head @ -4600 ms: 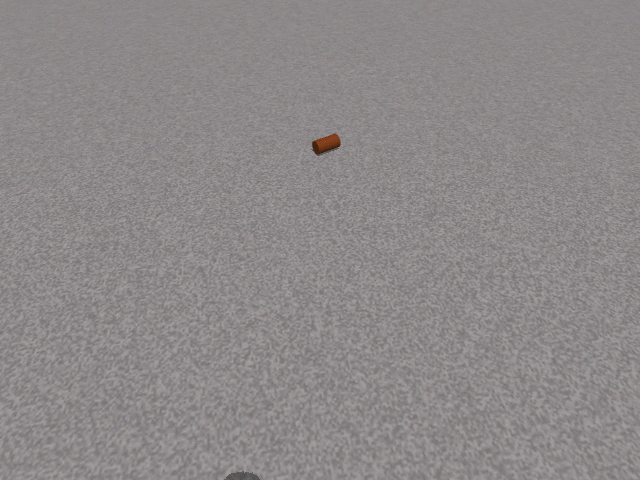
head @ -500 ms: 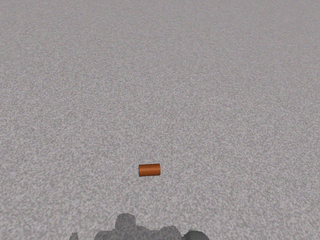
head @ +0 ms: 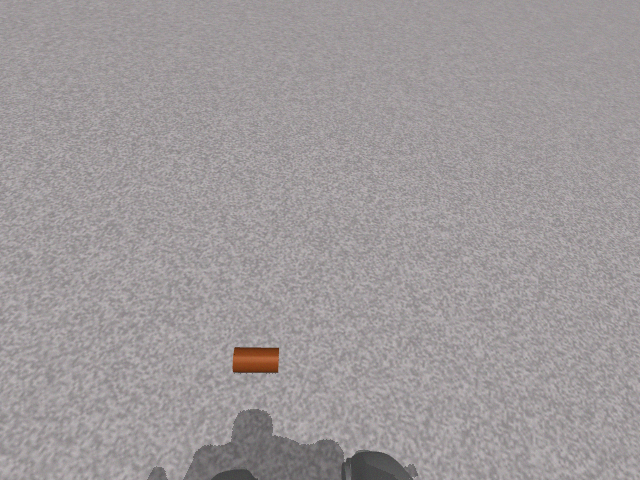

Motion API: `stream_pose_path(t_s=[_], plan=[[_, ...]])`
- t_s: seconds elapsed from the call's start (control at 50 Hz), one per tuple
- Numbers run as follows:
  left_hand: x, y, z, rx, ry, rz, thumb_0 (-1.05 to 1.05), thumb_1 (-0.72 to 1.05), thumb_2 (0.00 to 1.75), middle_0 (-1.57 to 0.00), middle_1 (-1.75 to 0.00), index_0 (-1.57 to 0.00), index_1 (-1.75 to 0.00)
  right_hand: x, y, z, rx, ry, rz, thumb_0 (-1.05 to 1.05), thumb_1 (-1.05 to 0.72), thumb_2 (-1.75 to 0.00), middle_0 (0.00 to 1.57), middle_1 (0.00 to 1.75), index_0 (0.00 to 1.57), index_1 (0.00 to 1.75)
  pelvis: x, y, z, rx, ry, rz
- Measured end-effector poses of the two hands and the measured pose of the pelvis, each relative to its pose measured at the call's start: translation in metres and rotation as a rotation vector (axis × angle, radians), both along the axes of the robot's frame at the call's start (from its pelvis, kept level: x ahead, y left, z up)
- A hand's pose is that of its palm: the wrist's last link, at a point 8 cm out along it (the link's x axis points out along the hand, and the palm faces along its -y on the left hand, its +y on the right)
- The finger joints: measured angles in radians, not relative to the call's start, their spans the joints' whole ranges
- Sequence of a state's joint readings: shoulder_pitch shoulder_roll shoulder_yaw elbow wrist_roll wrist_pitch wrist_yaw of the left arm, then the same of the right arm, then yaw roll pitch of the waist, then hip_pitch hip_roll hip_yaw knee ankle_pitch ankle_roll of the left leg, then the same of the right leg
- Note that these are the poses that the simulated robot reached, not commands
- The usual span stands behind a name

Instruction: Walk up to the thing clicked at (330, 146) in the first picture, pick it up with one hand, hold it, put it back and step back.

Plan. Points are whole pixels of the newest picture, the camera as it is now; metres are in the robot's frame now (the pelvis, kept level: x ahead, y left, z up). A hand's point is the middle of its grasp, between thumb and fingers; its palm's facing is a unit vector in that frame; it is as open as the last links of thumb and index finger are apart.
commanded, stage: walk up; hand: left
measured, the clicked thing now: (256, 359) +0.54 +0.15 -0.71
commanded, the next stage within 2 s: stand in 1.98 s
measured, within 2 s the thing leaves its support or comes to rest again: neither
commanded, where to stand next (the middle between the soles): +0.15 -0.07 m, yaw +3 degrees
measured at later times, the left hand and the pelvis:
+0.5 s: hand out of the picture +0.12 +0.18 -0.15, palm faces +0.03 -0.90 -0.44, open 7.4 cm; pelvis +0.05 -0.11 -0.01, yaw +4 degrees
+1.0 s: hand out of the picture +0.10 +0.21 -0.15, palm faces +0.07 -0.91 -0.41, open 7.4 cm; pelvis +0.04 -0.08 +0.00, yaw +5 degrees
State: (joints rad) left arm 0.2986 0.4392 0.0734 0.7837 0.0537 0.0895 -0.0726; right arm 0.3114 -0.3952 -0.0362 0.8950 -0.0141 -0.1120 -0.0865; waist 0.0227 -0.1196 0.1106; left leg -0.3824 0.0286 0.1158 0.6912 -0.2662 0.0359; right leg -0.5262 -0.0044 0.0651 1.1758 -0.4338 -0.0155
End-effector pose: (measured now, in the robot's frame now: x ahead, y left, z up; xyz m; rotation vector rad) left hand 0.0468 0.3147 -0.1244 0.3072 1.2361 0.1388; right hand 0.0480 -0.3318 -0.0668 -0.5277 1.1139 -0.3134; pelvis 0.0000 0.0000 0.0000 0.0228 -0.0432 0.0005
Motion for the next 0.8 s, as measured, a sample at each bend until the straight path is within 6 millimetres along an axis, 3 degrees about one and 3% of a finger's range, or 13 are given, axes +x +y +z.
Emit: stream_pose_path(t_s=[0.12, 0.2, 0.26, 0.38, 0.52, 0.64, 0.8], plan=[[0.039, -0.036, 0.005, 0.015, -0.053, -0.011, 0.01, 0.91, 0.90, -0.21, -0.30, -0.20, -0.30, -0.005, -0.065, 0.007, -0.031, 0.044, -0.021, 0.00, -0.90, -0.89, 0.21, 0.30, 0.21, 0.30, 0.013, -0.045, -0.001, -0.011, 0.000, -0.003], [0.050, -0.063, 0.003, 0.075, -0.081, 0.006, 0.00, 0.91, 0.90, -0.21, -0.30, -0.20, -0.30, 0.005, -0.112, -0.015, -0.018, 0.075, -0.029, 0.00, -0.90, -0.89, 0.21, 0.30, 0.21, 0.30, 0.024, -0.082, -0.017, -0.029, 0.002, 0.007], [0.049, -0.085, 0.003, 0.095, -0.073, 0.022, 0.00, 0.91, 0.90, -0.21, -0.30, -0.20, -0.30, 0.021, -0.127, -0.032, 0.012, 0.090, -0.049, 0.00, -0.91, -0.89, 0.21, 0.30, 0.21, 0.30, 0.030, -0.098, -0.020, -0.032, 0.000, 0.012], [0.057, -0.109, 0.015, 0.097, -0.080, 0.041, 0.01, 0.91, 0.90, -0.21, -0.30, -0.21, -0.30, 0.055, -0.119, -0.048, 0.107, 0.104, -0.005, 0.00, -0.91, -0.89, 0.20, 0.30, 0.21, 0.30, 0.042, -0.109, -0.013, -0.020, 0.018, 0.043], [0.064, -0.092, 0.014, 0.149, -0.076, 0.074, 0.01, 0.90, 0.90, -0.21, -0.30, -0.21, -0.30, 0.088, -0.093, -0.054, 0.166, 0.091, 0.060, 0.00, -0.91, -0.89, 0.21, 0.30, 0.21, 0.30, 0.047, -0.106, -0.013, 0.005, 0.030, 0.067], [0.069, -0.088, 0.023, 0.186, -0.084, 0.081, 0.01, 0.91, 0.90, -0.21, -0.30, -0.20, -0.30, 0.105, -0.087, -0.055, 0.203, 0.062, 0.061, 0.00, -0.91, -0.89, 0.21, 0.30, 0.21, 0.30, 0.050, -0.111, -0.010, -0.023, 0.024, 0.073], [0.050, -0.083, 0.033, 0.181, -0.075, 0.072, 0.00, 0.90, 0.90, -0.21, -0.30, -0.21, -0.30, 0.130, -0.074, -0.048, 0.207, 0.032, 0.077, 0.00, -0.91, -0.89, 0.21, 0.30, 0.21, 0.30, 0.047, -0.099, -0.001, -0.013, 0.014, 0.084]])
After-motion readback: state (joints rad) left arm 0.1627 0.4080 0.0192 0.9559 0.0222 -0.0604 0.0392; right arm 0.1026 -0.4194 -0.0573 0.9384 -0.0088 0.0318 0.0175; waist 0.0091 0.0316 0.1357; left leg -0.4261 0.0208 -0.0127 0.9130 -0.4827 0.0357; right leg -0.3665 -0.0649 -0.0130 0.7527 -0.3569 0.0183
